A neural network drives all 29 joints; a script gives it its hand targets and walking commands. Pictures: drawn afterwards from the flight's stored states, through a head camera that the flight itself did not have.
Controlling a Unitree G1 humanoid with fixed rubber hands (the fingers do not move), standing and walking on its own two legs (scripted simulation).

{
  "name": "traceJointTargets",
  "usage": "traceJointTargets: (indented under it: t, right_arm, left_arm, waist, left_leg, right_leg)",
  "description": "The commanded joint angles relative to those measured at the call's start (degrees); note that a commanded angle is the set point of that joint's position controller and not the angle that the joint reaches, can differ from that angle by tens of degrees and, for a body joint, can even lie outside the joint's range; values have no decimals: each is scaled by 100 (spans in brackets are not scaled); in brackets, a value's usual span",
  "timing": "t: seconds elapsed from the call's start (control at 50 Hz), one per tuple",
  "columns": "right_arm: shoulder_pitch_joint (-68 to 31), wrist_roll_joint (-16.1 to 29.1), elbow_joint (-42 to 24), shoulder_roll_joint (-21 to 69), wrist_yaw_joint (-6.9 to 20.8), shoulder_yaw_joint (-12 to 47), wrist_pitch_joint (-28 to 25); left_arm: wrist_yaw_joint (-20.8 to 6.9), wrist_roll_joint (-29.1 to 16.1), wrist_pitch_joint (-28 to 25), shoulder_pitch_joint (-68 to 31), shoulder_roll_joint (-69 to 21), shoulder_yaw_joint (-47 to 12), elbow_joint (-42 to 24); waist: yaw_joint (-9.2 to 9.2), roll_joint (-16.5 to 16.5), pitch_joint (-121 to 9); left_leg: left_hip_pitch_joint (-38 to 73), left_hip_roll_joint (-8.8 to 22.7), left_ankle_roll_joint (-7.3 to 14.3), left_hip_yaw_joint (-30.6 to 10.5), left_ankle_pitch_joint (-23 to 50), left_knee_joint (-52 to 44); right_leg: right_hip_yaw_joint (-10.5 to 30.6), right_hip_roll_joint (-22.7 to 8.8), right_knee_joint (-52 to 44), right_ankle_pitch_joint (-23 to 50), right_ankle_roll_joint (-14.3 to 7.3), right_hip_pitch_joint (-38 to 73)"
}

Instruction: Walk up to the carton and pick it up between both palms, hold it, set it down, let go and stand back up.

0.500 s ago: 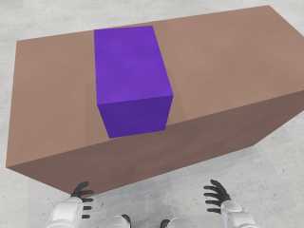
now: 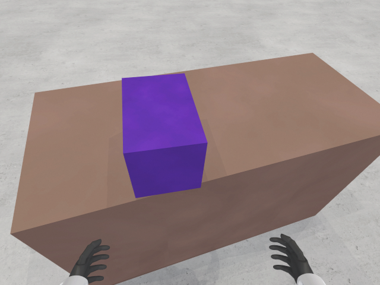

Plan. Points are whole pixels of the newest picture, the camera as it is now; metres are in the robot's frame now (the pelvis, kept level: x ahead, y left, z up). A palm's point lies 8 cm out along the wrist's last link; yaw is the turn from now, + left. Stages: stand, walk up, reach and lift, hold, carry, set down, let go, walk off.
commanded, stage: let go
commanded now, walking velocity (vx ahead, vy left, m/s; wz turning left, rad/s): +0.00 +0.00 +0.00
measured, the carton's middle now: (161, 132) +0.46 +0.08 +0.03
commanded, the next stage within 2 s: stand in 0.38 s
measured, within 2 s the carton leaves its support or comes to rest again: neither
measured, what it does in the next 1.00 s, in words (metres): stands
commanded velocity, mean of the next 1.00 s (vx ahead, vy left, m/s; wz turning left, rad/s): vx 0.00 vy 0.00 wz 0.00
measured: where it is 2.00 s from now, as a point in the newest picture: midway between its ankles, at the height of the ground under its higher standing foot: outside the picture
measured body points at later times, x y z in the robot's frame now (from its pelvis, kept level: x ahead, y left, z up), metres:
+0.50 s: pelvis +0.01 +0.02 +0.00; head +0.01 +0.03 +0.45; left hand +0.15 +0.25 -0.10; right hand +0.14 -0.21 -0.12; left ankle +0.02 +0.13 -0.74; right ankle -0.01 -0.10 -0.74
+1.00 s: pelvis +0.02 +0.03 -0.01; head +0.01 +0.04 +0.44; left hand -0.03 +0.25 -0.17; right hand +0.06 -0.19 -0.16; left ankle +0.02 +0.13 -0.74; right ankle -0.01 -0.11 -0.74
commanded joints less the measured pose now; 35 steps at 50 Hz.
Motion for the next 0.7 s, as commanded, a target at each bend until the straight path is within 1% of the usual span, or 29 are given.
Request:
traceJointTargets:
  t: [0.0,0.1,0.18,0.34,0.36,0.38,0.4,0.42,0.44,0.46,0.48,0.5,0.52,0.54,0.58,0.62,0.68]
  right_arm:
    - [-560,-113,-423,-496,-92,-156,-733]
    - [-664,-249,-318,-558,-155,-319,-847]
    - [-668,-279,-268,-587,-147,-399,-884]
    - [-584,-167,-52,-552,-109,-316,-979]
    - [-249,-154,-328,-891,-164,-274,-1098]
    - [839,213,575,-207,-213,-7,-200]
    - [1092,100,467,-268,-220,34,162]
    - [702,112,264,-413,-232,4,290]
    - [477,56,118,-460,-214,23,306]
    - [595,37,110,-550,-211,11,287]
    - [710,54,182,-624,-203,6,268]
    - [712,47,214,-643,-186,15,235]
    - [682,18,238,-657,-183,23,211]
    - [707,0,279,-671,-197,28,197]
    - [917,-6,439,-673,-236,45,191]
    - [1083,-16,593,-699,-285,45,202]
    - [1341,-11,821,-676,-361,55,239]
  left_arm:
    - [43,-54,-690,-496,615,190,-561]
    - [120,-129,-778,-642,636,114,-507]
    - [185,-150,-793,-672,623,65,-555]
    - [188,-81,-796,-545,541,54,-547]
    - [183,-174,-761,-321,-46,-250,-314]
    - [121,746,-1538,434,418,330,642]
    - [108,707,-1750,706,612,351,740]
    - [63,672,-1937,548,599,359,737]
    - [21,610,-2074,358,445,321,841]
    - [19,523,-2138,183,358,311,897]
    - [34,439,-2161,128,320,326,976]
    - [52,375,-2183,203,285,324,1100]
    - [61,321,-2207,313,238,314,1237]
    - [75,286,-2220,351,229,322,1368]
    - [123,262,-2232,366,231,354,1603]
    - [158,224,-2224,516,207,371,1891]
    - [205,196,-2175,686,188,405,2308]
  waist:
    - [11,89,-479]
    - [0,148,-407]
    - [10,254,-475]
    - [62,325,-627]
    - [88,458,-445]
    - [83,899,-581]
    - [113,493,-95]
    - [173,241,-53]
    - [106,150,-347]
    - [4,220,-545]
    - [21,215,-623]
    - [59,254,-791]
    - [86,386,-862]
    - [92,484,-853]
    - [73,481,-814]
    - [71,457,-769]
    - [44,408,-625]
  left_leg:
    - [831,-217,82,-34,469,48]
    - [738,-149,57,-30,43,-58]
    - [628,-119,38,-31,-27,-117]
    - [725,-127,-17,-60,486,-66]
    - [448,-288,-209,-4,792,-54]
    - [-622,533,432,-1051,1315,-63]
    - [-1530,527,450,-1083,-36,-203]
    - [-1126,309,391,-790,163,111]
    - [-720,279,392,-732,686,350]
    - [-822,238,420,-783,831,412]
    - [-1026,162,407,-801,776,458]
    - [-815,176,401,-833,961,510]
    - [-577,223,419,-899,1264,531]
    - [-570,245,447,-973,1531,539]
    - [-717,249,477,-1067,1819,547]
    - [-626,259,508,-1115,1991,576]
    - [-678,258,541,-1198,2077,586]
  right_leg:
    - [134,-131,-519,753,151,-946]
    - [19,-42,-508,175,97,-1092]
    - [-38,16,-428,171,66,-976]
    - [-75,68,-423,518,50,-809]
    - [-34,37,-279,571,45,-382]
    - [105,-347,-261,58,152,173]
    - [279,-484,-464,-507,112,418]
    - [511,-666,-490,-298,26,-3]
    - [497,-648,-412,100,-40,-202]
    - [428,-649,-350,280,-61,-43]
    - [375,-694,-324,368,-81,152]
    - [291,-679,-274,495,-89,107]
    - [177,-619,-193,645,-70,-29]
    - [62,-565,-115,754,-40,-24]
    - [-55,-566,-22,903,-4,138]
    - [-138,-562,24,955,14,85]
    - [-239,-570,58,927,32,101]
